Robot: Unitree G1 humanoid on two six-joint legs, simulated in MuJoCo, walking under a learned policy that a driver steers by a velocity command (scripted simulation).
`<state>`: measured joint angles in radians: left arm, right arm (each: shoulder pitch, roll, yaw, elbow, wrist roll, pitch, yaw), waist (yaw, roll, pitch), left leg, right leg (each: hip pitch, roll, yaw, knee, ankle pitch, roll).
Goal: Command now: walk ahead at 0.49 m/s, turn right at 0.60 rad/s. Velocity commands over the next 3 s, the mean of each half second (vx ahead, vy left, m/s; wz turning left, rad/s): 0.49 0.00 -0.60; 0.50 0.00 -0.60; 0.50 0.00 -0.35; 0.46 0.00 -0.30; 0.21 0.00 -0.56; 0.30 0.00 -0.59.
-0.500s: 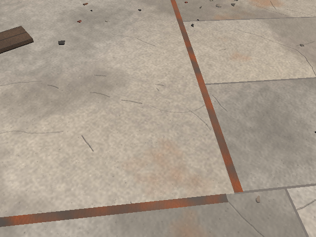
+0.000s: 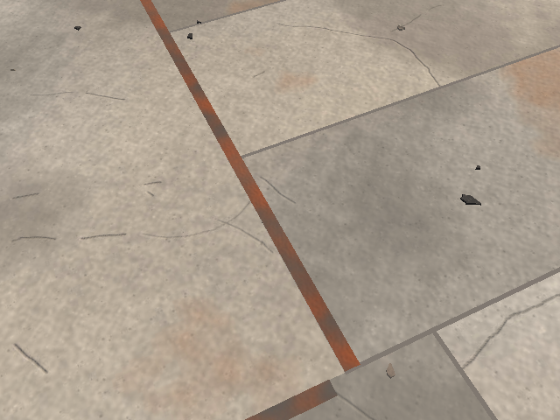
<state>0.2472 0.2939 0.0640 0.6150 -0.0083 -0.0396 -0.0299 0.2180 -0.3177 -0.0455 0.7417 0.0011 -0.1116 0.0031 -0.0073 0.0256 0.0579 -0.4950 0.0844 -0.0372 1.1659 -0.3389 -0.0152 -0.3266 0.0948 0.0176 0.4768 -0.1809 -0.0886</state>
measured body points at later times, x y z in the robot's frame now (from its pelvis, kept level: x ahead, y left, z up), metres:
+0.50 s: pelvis +0.29 +0.04 +0.00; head +0.31 +0.04 +0.45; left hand +0.48 +0.28 -0.10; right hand +0.32 -0.26 -0.09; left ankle +0.34 +0.13 -0.74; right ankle +0.21 -0.09 -0.65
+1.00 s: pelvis +0.51 -0.13 +0.00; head +0.54 -0.16 +0.45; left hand +0.78 +0.03 -0.09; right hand +0.47 -0.44 -0.10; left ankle +0.58 +0.03 -0.65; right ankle +0.51 -0.21 -0.74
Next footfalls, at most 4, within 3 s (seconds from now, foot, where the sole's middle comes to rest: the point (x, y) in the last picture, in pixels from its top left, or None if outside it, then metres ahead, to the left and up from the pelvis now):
0.32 left None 0.38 0.12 -0.77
0.84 right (395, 372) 0.55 -0.23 -0.77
1.32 left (381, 247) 0.90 -0.24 -0.77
1.84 right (514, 234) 0.93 -0.62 -0.77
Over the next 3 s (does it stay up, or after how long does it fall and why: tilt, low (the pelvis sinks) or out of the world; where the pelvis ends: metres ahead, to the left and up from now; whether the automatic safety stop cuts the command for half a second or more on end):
stays up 1.00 -0.79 0.01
